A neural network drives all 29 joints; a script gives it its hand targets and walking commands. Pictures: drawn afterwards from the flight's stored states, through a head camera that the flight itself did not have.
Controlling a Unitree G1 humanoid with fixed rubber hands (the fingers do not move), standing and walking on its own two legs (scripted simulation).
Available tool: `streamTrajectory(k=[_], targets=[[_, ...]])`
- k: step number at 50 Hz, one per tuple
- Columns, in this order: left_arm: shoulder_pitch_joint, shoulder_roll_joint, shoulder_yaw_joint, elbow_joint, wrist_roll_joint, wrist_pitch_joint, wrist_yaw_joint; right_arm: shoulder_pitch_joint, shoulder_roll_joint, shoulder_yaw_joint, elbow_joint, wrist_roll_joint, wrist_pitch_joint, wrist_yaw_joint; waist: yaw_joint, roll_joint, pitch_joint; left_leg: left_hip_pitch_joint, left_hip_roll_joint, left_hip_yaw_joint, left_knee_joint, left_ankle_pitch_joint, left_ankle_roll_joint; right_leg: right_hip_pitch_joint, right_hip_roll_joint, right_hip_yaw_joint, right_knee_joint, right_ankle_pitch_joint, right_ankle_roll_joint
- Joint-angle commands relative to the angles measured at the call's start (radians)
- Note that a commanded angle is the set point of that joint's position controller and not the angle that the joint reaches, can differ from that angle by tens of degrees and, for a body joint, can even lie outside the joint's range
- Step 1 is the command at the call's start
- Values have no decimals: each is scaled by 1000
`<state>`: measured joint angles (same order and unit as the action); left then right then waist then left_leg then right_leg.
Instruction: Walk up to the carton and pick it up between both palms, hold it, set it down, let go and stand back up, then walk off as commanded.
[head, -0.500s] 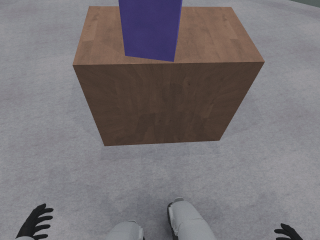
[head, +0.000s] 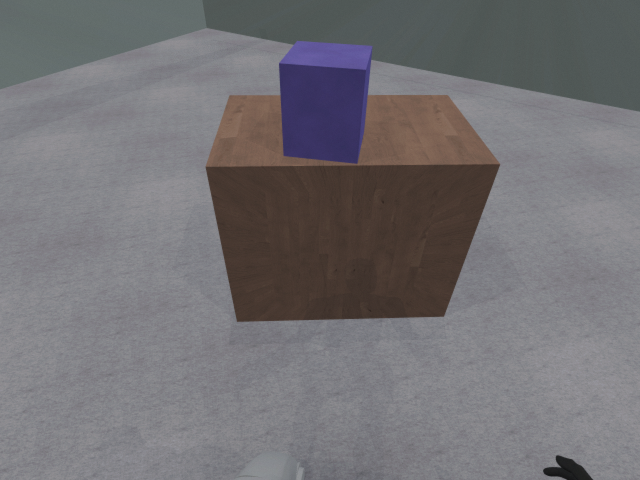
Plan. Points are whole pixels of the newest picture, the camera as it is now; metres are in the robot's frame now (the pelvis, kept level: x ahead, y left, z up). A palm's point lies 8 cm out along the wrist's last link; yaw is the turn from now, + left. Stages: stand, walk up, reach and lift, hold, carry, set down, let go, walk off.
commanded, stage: walk off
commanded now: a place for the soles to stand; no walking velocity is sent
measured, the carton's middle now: (327, 102) +1.06 +0.01 +0.05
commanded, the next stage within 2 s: none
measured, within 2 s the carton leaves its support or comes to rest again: neither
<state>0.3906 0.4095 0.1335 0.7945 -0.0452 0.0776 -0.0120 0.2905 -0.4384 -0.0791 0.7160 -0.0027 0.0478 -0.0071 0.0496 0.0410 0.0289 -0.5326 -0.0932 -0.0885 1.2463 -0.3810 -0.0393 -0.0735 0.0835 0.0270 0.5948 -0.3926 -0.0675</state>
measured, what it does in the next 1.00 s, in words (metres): walks ahead: left foot, then right foot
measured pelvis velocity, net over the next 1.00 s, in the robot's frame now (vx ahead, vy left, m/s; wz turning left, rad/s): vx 0.09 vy -0.08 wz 0.04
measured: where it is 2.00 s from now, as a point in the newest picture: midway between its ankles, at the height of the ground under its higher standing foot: outside the picture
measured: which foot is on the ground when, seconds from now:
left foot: up 0.00-0.20, down 0.22-0.72, up 0.74-1.00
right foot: down 0.00-0.22, up 0.24-0.66, down 0.68-1.00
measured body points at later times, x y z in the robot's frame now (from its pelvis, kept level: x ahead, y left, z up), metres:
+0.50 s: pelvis -0.04 +0.03 +0.01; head -0.01 +0.09 +0.45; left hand +0.09 +0.34 -0.11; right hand -0.01 -0.31 -0.04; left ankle -0.09 +0.16 -0.73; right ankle -0.04 -0.14 -0.67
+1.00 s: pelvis +0.09 -0.08 +0.02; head +0.10 -0.10 +0.47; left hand +0.13 +0.26 -0.05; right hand +0.21 -0.39 -0.09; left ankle +0.09 +0.11 -0.66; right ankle +0.06 -0.14 -0.73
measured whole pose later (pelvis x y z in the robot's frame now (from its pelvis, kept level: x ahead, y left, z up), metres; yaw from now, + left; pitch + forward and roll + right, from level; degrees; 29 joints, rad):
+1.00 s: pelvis +0.09 -0.08 +0.02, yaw +3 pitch -1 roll +4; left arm 0.36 0.43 0.10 0.70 -0.03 -0.03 -0.04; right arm 0.38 -0.42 -0.04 0.72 0.00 -0.07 -0.02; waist 0.08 -0.02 0.02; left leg -0.42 0.01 -0.06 0.93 -0.29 0.01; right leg -0.14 0.03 0.04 0.49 -0.32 -0.08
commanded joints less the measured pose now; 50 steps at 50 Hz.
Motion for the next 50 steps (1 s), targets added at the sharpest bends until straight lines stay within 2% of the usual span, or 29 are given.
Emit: streamTrajectory(k=[1, 3, 5, 7, 8, 9, 10, 11, 12, 13, 14, 15, 17, 19, 21, 24, 28, 30, 31, 32, 33, 34, 35, 36, 37, 39, 41, 46, 50], targets=[[-292, 200, 47, -187, 112, -78, -5, 82, -213, -63, 42, -2, -59, 9, -107, -252, 363, 120, 56, -53, -7, 45, 18, -626, -297, 271, -481, -393, -117], [-190, 218, 48, -175, 128, -68, -27, 62, -194, -54, 35, -4, -82, 17, -74, -241, 263, 87, 85, -5, -352, 7, 29, -370, -234, 199, -371, -289, -90], [-157, 208, 37, -173, 122, -59, -34, 113, -158, -49, 51, -3, -93, 8, -68, -200, 113, 175, 94, 52, -622, -92, 42, -213, -196, 140, -191, -197, -106], [-118, 200, 27, -184, 104, -46, -38, 220, -118, -54, 48, -24, -106, -15, -85, -75, -98, 323, 91, 87, -892, 7, 51, -99, -141, 70, 101, -142, -107], [-110, 179, 16, -199, 101, -38, -38, 274, -139, -70, 44, -35, -109, -25, -117, -1, -146, 427, 115, 35, -948, 54, 79, -181, -94, 16, 250, -157, -67], [-102, 138, 6, -210, 102, -30, -38, 255, -180, -78, 18, -40, -115, -31, -115, 65, -152, 454, 154, -98, -926, 45, 96, -309, -70, 30, 417, -146, -24], [-89, 128, 15, -236, 103, -24, -43, 236, -243, -72, -20, -39, -125, -34, -86, 56, -151, 465, 263, -309, -851, -72, 127, -504, -80, 87, 517, -147, 22], [-85, 132, 20, -255, 96, -25, -44, 220, -316, -76, -32, -39, -128, -42, -66, 86, -151, 454, 405, -488, -890, -170, 183, -620, -78, 71, 542, -158, 51], [-142, 190, 38, -278, 104, -28, -51, 195, -348, -79, -49, -26, -128, -44, -86, 0, -133, 448, 454, -546, -974, -385, 252, -672, -102, 132, 489, -105, 70], [-227, 231, 36, -311, 121, -37, -58, 150, -418, -85, -43, -10, -126, -47, -101, 81, 5, 295, 525, -726, -1114, -549, 310, -700, -141, 206, 502, -88, 66], [-262, 253, 45, -290, 114, -47, -60, 113, -405, -82, -37, -19, -133, -41, -87, 68, 107, 254, 497, -700, -1111, -550, 303, -706, -144, 222, 492, -49, 65], [-281, 248, 44, -271, 109, -57, -63, 116, -366, -69, -17, -31, -146, -41, -80, 48, 148, 300, 441, -585, -1045, -418, 286, -714, -154, 206, 481, 4, 65], [-220, 222, 35, -251, 107, -76, -71, 175, -299, -51, 0, -34, -161, -40, -75, 107, 131, 493, 392, -402, -907, 9, 268, -790, -159, 135, 426, 23, 59], [-199, 191, 19, -249, 101, -73, -68, 249, -274, -46, 25, -24, -166, -36, -104, 142, 48, 619, 349, -316, -848, 278, 251, -805, -132, 76, 428, 15, 59], [-208, 191, 19, -255, 95, -68, -63, 275, -280, -50, 32, -18, -162, -34, -134, 112, -3, 646, 322, -311, -853, 276, 237, -762, -123, 50, 395, 14, 61], [-259, 169, 9, -262, 89, -86, -63, 286, -280, -52, 41, -22, -157, -27, -164, 177, -6, 651, 303, -244, -839, 369, 253, -725, -131, 10, 277, -2, 69], [-274, 177, 11, -259, 81, -109, -59, 252, -293, -42, 32, -21, -160, -25, -158, 186, -15, 625, 331, -209, -801, 483, 246, -642, -144, -7, 131, -5, 54], [-231, 189, 15, -242, 75, -121, -60, 189, -296, -37, 19, -18, -162, -26, -112, 177, -25, 530, 346, -205, -755, 480, 239, -504, -157, 1, 33, 21, 37], [-135, 187, 23, -214, 74, -126, -55, 127, -298, -33, 9, -14, -159, -27, -39, 127, -65, 399, 319, -146, -674, 483, 210, -290, -142, -18, -66, 69, 29], [17, 204, 39, -172, 77, -130, -46, 88, -261, -18, 0, -12, -154, -26, 56, 20, -157, 257, 230, -28, -467, 462, 155, 7, -124, -24, -167, 166, 14], [168, 249, 59, -132, 92, -136, -32, 92, -187, 3, -10, -5, -152, -29, 131, -164, -222, 61, 171, 19, -234, 349, 102, 254, -164, 80, -152, 190, 16], [202, 300, 63, -162, 92, -138, -18, 110, -107, 30, -26, 6, -154, -32, 127, -336, -256, -197, 85, -2, -126, -124, 55, 463, -329, 361, -104, 301, -8], [173, 314, 59, -179, 75, -140, -15, 166, -134, 18, -9, 3, -158, -47, 82, -317, -211, -282, 30, -14, -136, -159, 44, 403, -399, 580, -217, 380, -62], [105, 317, 61, -189, 71, -127, -22, 196, -186, -4, -5, -3, -151, -55, 33, -282, -173, -227, 72, -37, -119, -152, 61, 274, -427, 641, -260, 348, -109], [37, 302, 56, -198, 81, -122, -23, 172, -222, -20, -1, -5, -151, -54, 11, -262, -100, -159, 95, -30, -103, -151, 75, 96, -427, 586, -283, 211, -123], [-29, 252, 34, -196, 72, -124, -22, 117, -227, -21, -4, 11, -140, -34, -13, -238, 116, -69, 125, -1, -179, -16, 62, -144, -335, 418, -356, 85, -43], [-39, 231, 26, -172, 69, -128, -20, 82, -204, -14, 6, 2, -135, -20, -11, -233, 200, -54, 118, 11, -225, 85, 62, -199, -273, 330, -379, 146, -11], [13, 208, 19, -135, 62, -129, -9, 51, -155, -8, -18, -1, -122, -17, -13, -175, 136, 42, 52, 29, -333, 118, 51, -157, -233, 239, -334, 540, 35], [17, 198, 12, -110, 67, -117, 3, -19, -118, 0, -20, -2, -116, -23, 10, -228, 76, 50, 38, 72, -506, 95, 60, 9, -216, 178, -240, 804, 55]])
